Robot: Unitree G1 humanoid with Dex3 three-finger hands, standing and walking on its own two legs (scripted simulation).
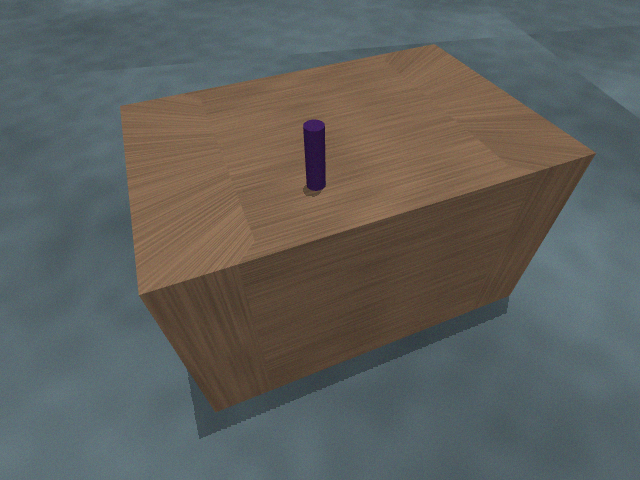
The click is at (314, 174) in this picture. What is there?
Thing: slim round
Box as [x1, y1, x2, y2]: [303, 119, 325, 190]
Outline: 313,119 308,120 303,124 307,186 310,189 318,190 323,188 325,185 324,124 319,120
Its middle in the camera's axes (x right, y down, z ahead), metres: -0.02 -0.18 +0.87
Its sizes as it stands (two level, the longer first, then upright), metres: 0.045 0.045 0.161
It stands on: a support 0.65 m high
